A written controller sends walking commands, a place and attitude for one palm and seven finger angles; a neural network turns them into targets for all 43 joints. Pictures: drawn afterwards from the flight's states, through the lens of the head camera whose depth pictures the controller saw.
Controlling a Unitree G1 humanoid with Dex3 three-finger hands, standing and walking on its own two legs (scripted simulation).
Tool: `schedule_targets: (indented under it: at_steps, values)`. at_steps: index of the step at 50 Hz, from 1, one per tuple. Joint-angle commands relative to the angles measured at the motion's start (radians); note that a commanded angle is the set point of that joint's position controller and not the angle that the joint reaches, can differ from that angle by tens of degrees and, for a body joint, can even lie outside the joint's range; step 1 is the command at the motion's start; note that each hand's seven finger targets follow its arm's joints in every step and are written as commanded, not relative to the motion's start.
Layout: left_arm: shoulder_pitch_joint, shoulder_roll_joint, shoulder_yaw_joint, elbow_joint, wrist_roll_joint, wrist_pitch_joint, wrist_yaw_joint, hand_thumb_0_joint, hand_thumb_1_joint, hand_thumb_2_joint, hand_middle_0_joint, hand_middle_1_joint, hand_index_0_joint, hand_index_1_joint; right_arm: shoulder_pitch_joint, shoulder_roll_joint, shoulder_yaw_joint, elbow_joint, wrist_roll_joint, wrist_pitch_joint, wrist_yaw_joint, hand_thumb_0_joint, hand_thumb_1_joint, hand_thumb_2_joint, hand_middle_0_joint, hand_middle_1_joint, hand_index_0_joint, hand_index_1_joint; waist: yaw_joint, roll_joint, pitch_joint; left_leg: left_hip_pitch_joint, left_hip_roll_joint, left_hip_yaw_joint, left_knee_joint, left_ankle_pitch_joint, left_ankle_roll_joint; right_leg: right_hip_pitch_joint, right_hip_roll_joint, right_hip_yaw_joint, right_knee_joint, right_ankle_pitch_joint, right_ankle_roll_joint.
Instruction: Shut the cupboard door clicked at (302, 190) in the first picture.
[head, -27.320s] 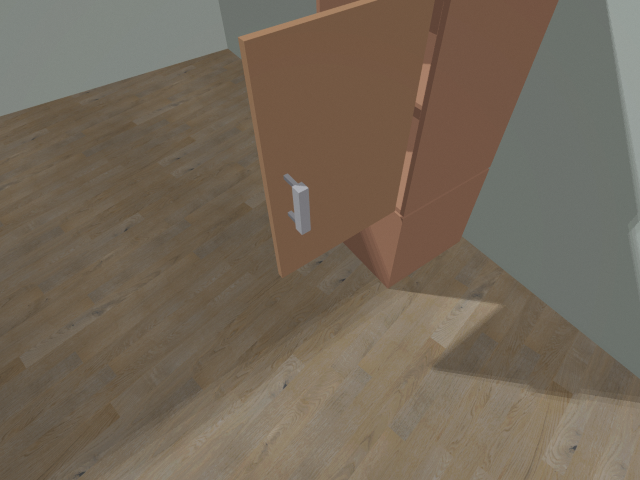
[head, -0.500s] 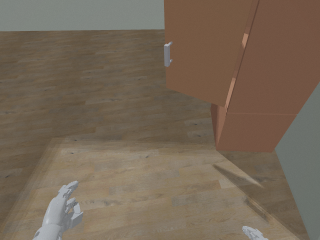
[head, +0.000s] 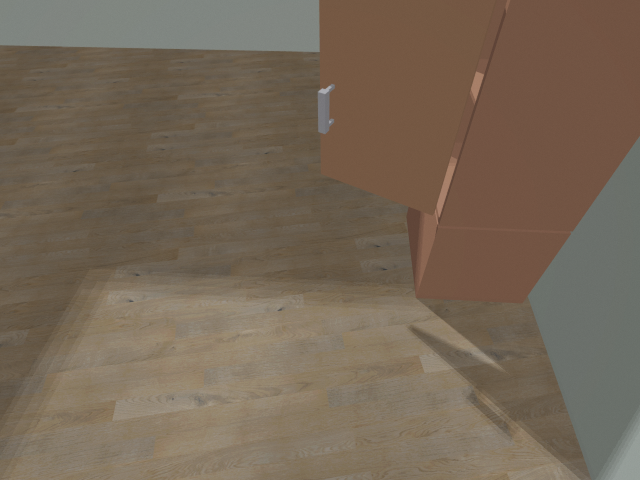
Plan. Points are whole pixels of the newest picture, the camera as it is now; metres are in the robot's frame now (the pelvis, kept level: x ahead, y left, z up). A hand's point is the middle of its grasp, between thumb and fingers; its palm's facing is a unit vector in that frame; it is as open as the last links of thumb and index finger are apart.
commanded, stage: let the arm hang, fingers relaxed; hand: left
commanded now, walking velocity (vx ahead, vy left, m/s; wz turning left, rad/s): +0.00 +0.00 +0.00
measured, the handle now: (327, 108) +1.05 +0.04 -0.09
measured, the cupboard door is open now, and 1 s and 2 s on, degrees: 63 63 63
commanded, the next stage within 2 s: look to check the result in 0.44 s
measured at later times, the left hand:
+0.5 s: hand out of the picture +0.00 +0.17 -0.18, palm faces +0.01 -0.98 -0.18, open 7.4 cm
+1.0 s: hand out of the picture +0.03 +0.20 -0.17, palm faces +0.00 -0.97 -0.25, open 7.4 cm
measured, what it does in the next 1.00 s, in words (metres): stands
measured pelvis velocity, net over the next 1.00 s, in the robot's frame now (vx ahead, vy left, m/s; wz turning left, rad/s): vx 0.01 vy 0.00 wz -0.01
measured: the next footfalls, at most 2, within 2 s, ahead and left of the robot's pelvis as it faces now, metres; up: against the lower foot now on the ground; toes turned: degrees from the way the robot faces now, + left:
right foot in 1.82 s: +0.10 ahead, -0.11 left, +0.00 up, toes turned +19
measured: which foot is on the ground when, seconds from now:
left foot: down 0.00-1.00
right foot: down 0.00-1.00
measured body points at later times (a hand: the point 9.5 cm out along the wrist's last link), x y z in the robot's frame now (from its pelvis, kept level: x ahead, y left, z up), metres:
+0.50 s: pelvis +0.01 +0.00 +0.00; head +0.01 +0.00 +0.45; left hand +0.00 +0.22 -0.16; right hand -0.01 -0.21 -0.17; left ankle +0.01 +0.12 -0.74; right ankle -0.01 -0.11 -0.74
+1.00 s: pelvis +0.01 +0.00 +0.00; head +0.02 -0.01 +0.45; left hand +0.04 +0.25 -0.15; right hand +0.03 -0.24 -0.16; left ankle +0.01 +0.12 -0.74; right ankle -0.01 -0.11 -0.74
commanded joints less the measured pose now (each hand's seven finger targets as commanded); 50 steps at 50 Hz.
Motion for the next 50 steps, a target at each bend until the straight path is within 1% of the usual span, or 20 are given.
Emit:
schedule_targets:
  at_steps: [1, 3, 6, 8, 9, 10, 12, 13, 17, 19, 23, 27, 29, 36, 37, 39, 41, 43, 45, 50]
  values:
    - [0.015, 0.101, 0.022, -0.021, -0.007, -0.020, 0.012, 0.000, 0.900, 0.900, -0.200, -0.300, -0.200, -0.300, 0.026, -0.109, -0.015, -0.019, 0.000, -0.025, -0.012, 0.000, -0.900, -0.900, 0.200, 0.300, 0.200, 0.300, -0.003, -0.046, 0.012, 0.002, 0.081, -0.085, -0.091, 0.073, 0.017, -0.030, -0.105, 0.110, -0.096, 0.052, -0.019]
    - [0.022, 0.093, 0.020, -0.015, -0.007, -0.017, 0.013, 0.000, 0.900, 0.900, -0.200, -0.300, -0.200, -0.300, 0.038, -0.099, -0.013, -0.007, 0.001, -0.024, -0.013, 0.000, -0.900, -0.900, 0.200, 0.300, 0.200, 0.300, -0.003, -0.065, 0.030, -0.003, 0.078, -0.085, -0.097, 0.060, 0.017, -0.039, -0.104, 0.109, -0.097, 0.037, -0.016]
    - [0.037, 0.077, 0.018, -0.008, -0.007, -0.017, 0.016, 0.000, 0.900, 0.900, -0.200, -0.300, -0.200, -0.300, 0.051, -0.082, -0.011, 0.003, 0.001, -0.024, -0.014, 0.000, -0.900, -0.900, 0.200, 0.300, 0.200, 0.300, -0.003, -0.038, 0.033, -0.001, 0.076, -0.078, -0.097, 0.061, 0.016, -0.042, -0.103, 0.114, -0.098, 0.041, -0.016]
    - [0.043, 0.068, 0.018, -0.004, -0.006, -0.016, 0.018, 0.000, 0.900, 0.900, -0.200, -0.300, -0.200, -0.300, 0.059, -0.072, -0.011, 0.010, 0.001, -0.023, -0.015, 0.000, -0.900, -0.900, 0.200, 0.300, 0.200, 0.300, -0.003, -0.043, 0.045, -0.009, 0.074, -0.076, -0.099, 0.054, 0.015, -0.046, -0.100, 0.111, -0.096, 0.038, -0.014]
    - [0.051, 0.070, 0.019, -0.004, -0.005, -0.017, 0.019, 0.000, 0.900, 0.900, -0.200, -0.300, -0.200, -0.300, 0.061, -0.072, -0.012, 0.008, 0.002, -0.023, -0.015, 0.000, -0.900, -0.900, 0.200, 0.300, 0.200, 0.300, -0.002, -0.033, 0.052, -0.005, 0.074, -0.075, -0.096, 0.064, 0.016, -0.052, -0.099, 0.111, -0.094, 0.045, -0.015]
    - [0.050, 0.060, 0.018, -0.002, -0.006, -0.015, 0.020, 0.000, 0.900, 0.900, -0.200, -0.300, -0.200, -0.300, 0.068, -0.058, -0.010, 0.013, 0.002, -0.023, -0.016, 0.000, -0.900, -0.900, 0.200, 0.300, 0.200, 0.300, -0.005, -0.034, 0.059, -0.015, 0.073, -0.075, -0.101, 0.050, 0.014, -0.051, -0.099, 0.111, -0.095, 0.032, -0.013]
    - [0.062, 0.051, 0.019, -0.001, -0.006, -0.017, 0.020, 0.000, 0.900, 0.900, -0.200, -0.300, -0.200, -0.300, 0.076, -0.051, -0.010, 0.014, 0.000, -0.026, -0.017, 0.000, -0.900, -0.900, 0.200, 0.300, 0.200, 0.300, -0.003, -0.029, 0.042, -0.007, 0.072, -0.073, -0.100, 0.063, 0.015, -0.044, -0.098, 0.113, -0.089, 0.054, -0.014]
    - [0.063, 0.044, 0.018, 0.002, -0.006, -0.016, 0.021, 0.000, 0.900, 0.900, -0.200, -0.300, -0.200, -0.300, 0.074, -0.049, -0.010, 0.016, 0.000, -0.025, -0.018, 0.000, -0.900, -0.900, 0.200, 0.300, 0.200, 0.300, -0.003, -0.021, 0.053, -0.008, 0.072, -0.070, -0.100, 0.054, 0.015, -0.053, -0.097, 0.115, -0.090, 0.048, -0.014]
    - [0.077, 0.031, 0.019, 0.005, -0.005, -0.018, 0.023, 0.000, 0.900, 0.900, -0.200, -0.300, -0.200, -0.300, 0.088, -0.037, -0.012, 0.016, 0.002, -0.027, -0.021, 0.000, -0.900, -0.900, 0.200, 0.300, 0.200, 0.300, -0.005, -0.014, 0.057, -0.006, 0.073, -0.067, -0.096, 0.064, 0.016, -0.051, -0.096, 0.112, -0.088, 0.066, -0.014]
    - [0.089, 0.031, 0.020, 0.007, -0.004, -0.020, 0.024, 0.000, 0.900, 0.900, -0.200, -0.300, -0.200, -0.300, 0.093, -0.039, -0.014, 0.014, 0.003, -0.025, -0.023, 0.000, -0.900, -0.900, 0.200, 0.300, 0.200, 0.300, -0.004, -0.026, 0.065, -0.008, 0.073, -0.067, -0.089, 0.066, 0.016, -0.055, -0.092, 0.113, -0.090, 0.068, -0.016]
    - [0.092, 0.022, 0.021, 0.008, -0.004, -0.021, 0.025, 0.000, 0.900, 0.900, -0.200, -0.300, -0.200, -0.300, 0.097, -0.037, -0.015, 0.014, 0.003, -0.028, -0.025, 0.000, -0.900, -0.900, 0.200, 0.300, 0.200, 0.300, -0.008, -0.016, 0.056, 0.002, 0.075, -0.065, -0.091, 0.072, 0.018, -0.057, -0.091, 0.116, -0.083, 0.080, -0.015]
    - [0.097, 0.027, 0.023, 0.007, -0.003, -0.024, 0.025, 0.000, 0.900, 0.900, -0.200, -0.300, -0.200, -0.300, 0.093, -0.045, -0.018, 0.010, 0.004, -0.031, -0.026, 0.000, -0.900, -0.900, 0.200, 0.300, 0.200, 0.300, -0.008, -0.018, 0.039, 0.018, 0.079, -0.066, -0.084, 0.097, 0.021, -0.049, -0.093, 0.116, -0.080, 0.105, -0.017]
    - [0.102, 0.032, 0.024, 0.005, -0.002, -0.026, 0.026, 0.000, 0.900, 0.900, -0.200, -0.300, -0.200, -0.300, 0.089, -0.054, -0.022, 0.003, 0.006, -0.031, -0.026, 0.000, -0.900, -0.900, 0.200, 0.300, 0.200, 0.300, -0.006, -0.031, 0.038, 0.023, 0.079, -0.069, -0.078, 0.107, 0.024, -0.049, -0.093, 0.114, -0.080, 0.115, -0.019]
    - [0.082, 0.052, 0.027, 0.002, -0.002, -0.028, 0.024, 0.000, 0.900, 0.900, -0.200, -0.300, -0.200, -0.300, 0.067, -0.076, -0.024, 0.000, 0.004, -0.033, -0.025, 0.000, -0.900, -0.900, 0.200, 0.300, 0.200, 0.300, -0.008, -0.031, 0.032, 0.033, 0.083, -0.072, -0.083, 0.121, 0.025, -0.040, -0.096, 0.116, -0.079, 0.134, -0.019]
    - [0.077, 0.057, 0.028, 0.000, -0.002, -0.029, 0.024, 0.000, 0.900, 0.900, -0.200, -0.300, -0.200, -0.300, 0.063, -0.083, -0.025, 0.000, 0.004, -0.034, -0.025, 0.000, -0.900, -0.900, 0.200, 0.300, 0.200, 0.300, -0.009, -0.026, 0.024, 0.035, 0.084, -0.070, -0.083, 0.125, 0.024, -0.032, -0.097, 0.117, -0.079, 0.140, -0.019]
    - [0.067, 0.069, 0.030, -0.003, -0.001, -0.029, 0.023, 0.000, 0.900, 0.900, -0.200, -0.300, -0.200, -0.300, 0.054, -0.093, -0.025, -0.004, 0.005, -0.033, -0.024, 0.000, -0.900, -0.900, 0.200, 0.300, 0.200, 0.300, -0.007, -0.025, 0.040, 0.029, 0.085, -0.074, -0.088, 0.126, 0.025, -0.035, -0.096, 0.115, -0.082, 0.136, -0.020]
    - [0.057, 0.078, 0.032, -0.006, -0.001, -0.030, 0.022, 0.000, 0.900, 0.900, -0.200, -0.300, -0.200, -0.300, 0.042, -0.102, -0.026, -0.005, 0.003, -0.036, -0.023, 0.000, -0.900, -0.900, 0.200, 0.300, 0.200, 0.300, -0.007, -0.033, 0.022, 0.038, 0.086, -0.076, -0.088, 0.139, 0.025, -0.022, -0.100, 0.114, -0.081, 0.154, -0.019]
    - [0.045, 0.088, 0.032, -0.006, -0.002, -0.030, 0.020, 0.000, 0.900, 0.900, -0.200, -0.300, -0.200, -0.300, 0.029, -0.113, -0.027, -0.007, 0.003, -0.036, -0.023, 0.000, -0.900, -0.900, 0.200, 0.300, 0.200, 0.300, -0.006, -0.025, 0.019, 0.045, 0.087, -0.078, -0.093, 0.140, 0.026, -0.021, -0.102, 0.117, -0.084, 0.154, -0.020]
    - [0.028, 0.104, 0.035, -0.013, 0.000, -0.031, 0.019, 0.000, 0.900, 0.900, -0.200, -0.300, -0.200, -0.300, 0.018, -0.125, -0.028, -0.010, 0.004, -0.035, -0.021, 0.000, -0.900, -0.900, 0.200, 0.300, 0.200, 0.300, -0.007, -0.030, 0.033, 0.037, 0.089, -0.080, -0.098, 0.138, 0.024, -0.020, -0.104, 0.114, -0.089, 0.152, -0.020]
    - [-0.003, 0.136, 0.037, -0.020, 0.000, -0.033, 0.015, 0.000, 0.900, 0.900, -0.200, -0.300, -0.200, -0.300, -0.016, -0.157, -0.032, -0.018, 0.003, -0.036, -0.017, 0.000, -0.900, -0.900, 0.200, 0.300, 0.200, 0.300, -0.006, -0.027, 0.020, 0.051, 0.091, -0.084, -0.107, 0.132, 0.023, -0.016, -0.108, 0.119, -0.100, 0.149, -0.020]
